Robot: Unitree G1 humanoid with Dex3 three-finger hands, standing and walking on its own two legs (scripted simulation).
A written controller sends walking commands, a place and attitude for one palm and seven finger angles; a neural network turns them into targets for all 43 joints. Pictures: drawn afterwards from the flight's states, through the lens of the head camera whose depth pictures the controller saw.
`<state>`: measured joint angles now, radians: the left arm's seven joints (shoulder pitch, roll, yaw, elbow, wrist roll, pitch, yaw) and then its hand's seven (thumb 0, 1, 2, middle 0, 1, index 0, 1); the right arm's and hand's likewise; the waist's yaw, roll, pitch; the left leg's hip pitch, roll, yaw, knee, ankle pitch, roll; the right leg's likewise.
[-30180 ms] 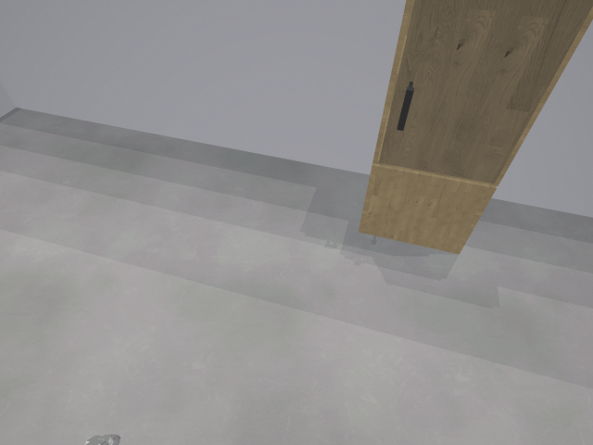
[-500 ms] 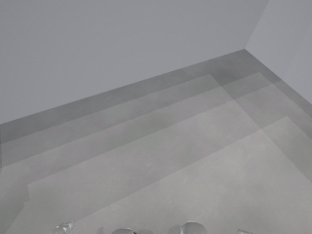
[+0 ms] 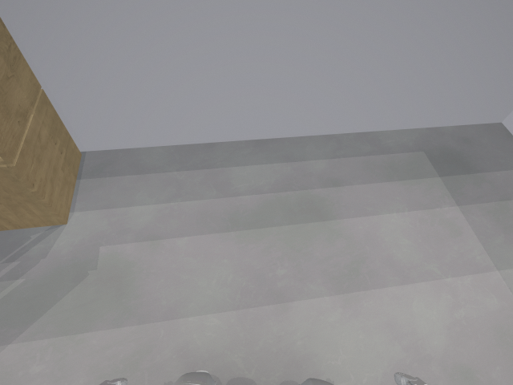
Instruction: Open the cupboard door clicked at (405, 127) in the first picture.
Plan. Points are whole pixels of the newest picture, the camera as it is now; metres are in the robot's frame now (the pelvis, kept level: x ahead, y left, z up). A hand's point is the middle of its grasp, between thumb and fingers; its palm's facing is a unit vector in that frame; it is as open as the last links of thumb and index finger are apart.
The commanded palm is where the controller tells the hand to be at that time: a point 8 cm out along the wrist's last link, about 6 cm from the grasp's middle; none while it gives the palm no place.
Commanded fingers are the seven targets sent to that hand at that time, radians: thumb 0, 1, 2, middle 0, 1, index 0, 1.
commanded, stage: turn to face it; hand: left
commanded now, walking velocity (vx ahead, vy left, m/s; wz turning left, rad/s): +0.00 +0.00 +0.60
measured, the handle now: out of the picture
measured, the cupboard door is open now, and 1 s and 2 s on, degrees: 44 44 44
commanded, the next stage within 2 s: take the last steps up to it in 1.42 s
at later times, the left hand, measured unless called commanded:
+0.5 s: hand out of the picture +0.01 +0.18 -0.15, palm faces +0.30 -0.93 -0.24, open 7.4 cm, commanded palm none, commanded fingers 0.00 0.90 0.90 -0.20 -0.30 -0.20 -0.30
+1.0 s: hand out of the picture +0.00 +0.20 -0.14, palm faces +0.55 -0.78 -0.30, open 7.4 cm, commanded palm none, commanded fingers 0.00 0.90 0.90 -0.20 -0.30 -0.20 -0.30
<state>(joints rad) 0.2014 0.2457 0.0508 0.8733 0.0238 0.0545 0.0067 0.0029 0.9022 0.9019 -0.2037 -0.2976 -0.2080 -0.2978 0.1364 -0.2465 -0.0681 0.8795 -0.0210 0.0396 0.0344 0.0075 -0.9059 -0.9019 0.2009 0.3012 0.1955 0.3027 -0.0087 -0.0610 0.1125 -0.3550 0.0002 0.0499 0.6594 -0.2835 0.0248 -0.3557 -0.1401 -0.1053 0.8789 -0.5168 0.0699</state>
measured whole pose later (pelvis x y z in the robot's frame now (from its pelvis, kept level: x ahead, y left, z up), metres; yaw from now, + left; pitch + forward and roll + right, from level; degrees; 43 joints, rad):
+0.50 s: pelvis +0.00 -0.03 +0.02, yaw +18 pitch +0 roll +1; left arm 0.21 0.21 0.04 0.86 0.03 0.02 0.01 0.00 0.90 0.90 -0.20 -0.30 -0.21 -0.30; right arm 0.12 -0.25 -0.08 0.90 -0.01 0.08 0.04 0.01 -0.91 -0.90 0.20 0.30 0.19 0.30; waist -0.01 -0.04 0.12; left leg -0.41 0.00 0.07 0.84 -0.45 -0.06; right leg -0.21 -0.13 -0.16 0.54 -0.32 0.03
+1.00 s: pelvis +0.02 -0.04 +0.01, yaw +35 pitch +1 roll +0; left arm 0.13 0.24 0.05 0.83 0.03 0.02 0.01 0.00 0.91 0.90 -0.20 -0.30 -0.20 -0.30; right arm 0.19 -0.25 -0.08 0.92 -0.02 0.07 0.02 0.01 -0.90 -0.90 0.21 0.30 0.20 0.30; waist -0.02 0.03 0.09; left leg -0.43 -0.06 -0.12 0.76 -0.40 -0.02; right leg -0.28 -0.03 -0.03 0.58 -0.30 0.01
